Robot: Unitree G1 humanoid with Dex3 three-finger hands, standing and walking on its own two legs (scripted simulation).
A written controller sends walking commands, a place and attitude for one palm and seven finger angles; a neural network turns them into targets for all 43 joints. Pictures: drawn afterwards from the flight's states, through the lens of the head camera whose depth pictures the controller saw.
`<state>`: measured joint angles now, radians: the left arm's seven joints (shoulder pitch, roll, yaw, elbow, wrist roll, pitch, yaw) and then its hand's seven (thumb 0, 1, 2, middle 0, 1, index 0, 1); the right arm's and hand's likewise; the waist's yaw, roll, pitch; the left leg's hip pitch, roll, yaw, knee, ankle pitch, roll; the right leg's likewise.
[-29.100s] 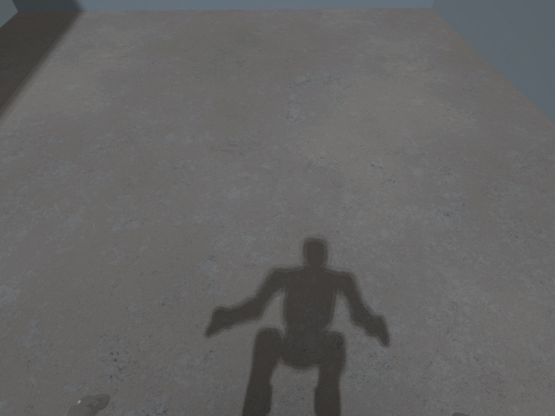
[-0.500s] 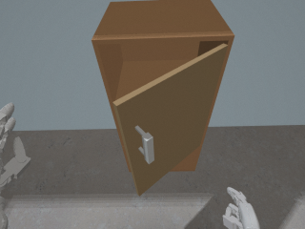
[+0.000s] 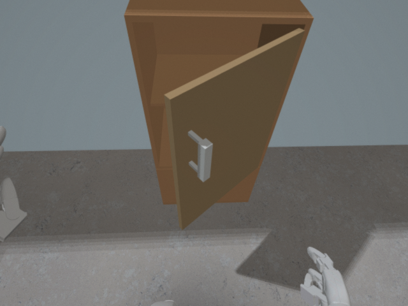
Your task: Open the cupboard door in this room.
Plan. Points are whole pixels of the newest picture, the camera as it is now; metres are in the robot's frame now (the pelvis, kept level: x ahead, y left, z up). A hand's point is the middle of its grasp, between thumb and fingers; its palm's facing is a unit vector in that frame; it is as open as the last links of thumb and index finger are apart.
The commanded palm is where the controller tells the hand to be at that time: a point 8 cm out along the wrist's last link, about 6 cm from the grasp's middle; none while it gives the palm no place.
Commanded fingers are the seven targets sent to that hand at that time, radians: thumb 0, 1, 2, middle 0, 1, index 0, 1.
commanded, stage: step back with the hand held close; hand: left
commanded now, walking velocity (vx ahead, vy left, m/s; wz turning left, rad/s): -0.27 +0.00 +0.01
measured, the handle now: (198, 156) +0.43 +0.04 +0.03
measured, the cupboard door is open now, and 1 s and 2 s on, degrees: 40 40 40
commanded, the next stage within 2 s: stop stepping back and stand still in 0.38 s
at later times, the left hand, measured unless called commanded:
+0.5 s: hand out of the picture +0.07 +0.28 +0.17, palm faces +0.52 -0.72 -0.45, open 7.5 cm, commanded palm -0.01 +0.32 +0.18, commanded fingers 0.00 0.90 0.90 -0.20 -0.30 -0.20 -0.30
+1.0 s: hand out of the picture -0.06 +0.31 +0.17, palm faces +0.54 -0.76 -0.36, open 7.5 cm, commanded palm -0.14 +0.33 +0.18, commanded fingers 0.00 0.90 0.90 -0.20 -0.30 -0.20 -0.30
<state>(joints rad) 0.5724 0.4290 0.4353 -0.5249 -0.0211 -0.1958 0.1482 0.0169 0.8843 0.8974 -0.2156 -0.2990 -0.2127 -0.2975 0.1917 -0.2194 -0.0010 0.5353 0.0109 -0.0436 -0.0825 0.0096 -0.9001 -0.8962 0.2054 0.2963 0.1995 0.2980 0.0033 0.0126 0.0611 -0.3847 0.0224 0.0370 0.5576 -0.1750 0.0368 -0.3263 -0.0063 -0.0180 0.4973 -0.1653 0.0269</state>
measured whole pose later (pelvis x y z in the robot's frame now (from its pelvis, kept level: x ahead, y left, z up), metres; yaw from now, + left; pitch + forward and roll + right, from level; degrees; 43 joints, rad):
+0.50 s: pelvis -0.11 +0.00 -0.03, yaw +6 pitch -2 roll -3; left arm 0.47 0.42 0.46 -0.59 -0.02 -0.25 0.15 0.02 0.88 0.90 -0.21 -0.30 -0.21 -0.30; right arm 0.14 -0.22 -0.03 0.60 -0.01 -0.11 -0.07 0.01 -0.90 -0.90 0.21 0.30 0.20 0.30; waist 0.02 0.01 0.11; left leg -0.61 0.04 0.06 0.70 -0.28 0.05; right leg -0.57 0.05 0.05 0.84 -0.44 0.02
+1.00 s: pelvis -0.25 +0.02 +0.00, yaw +5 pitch -1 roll +0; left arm 0.43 0.39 0.42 -0.45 -0.03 -0.18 0.17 0.02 0.89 0.90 -0.21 -0.30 -0.20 -0.30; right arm 0.21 -0.16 0.02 0.65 -0.01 -0.18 -0.07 0.01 -0.90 -0.90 0.21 0.30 0.20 0.30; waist -0.01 -0.07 0.02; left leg -0.26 0.04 0.09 0.53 -0.25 0.01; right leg -0.41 0.01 0.01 0.92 -0.45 0.01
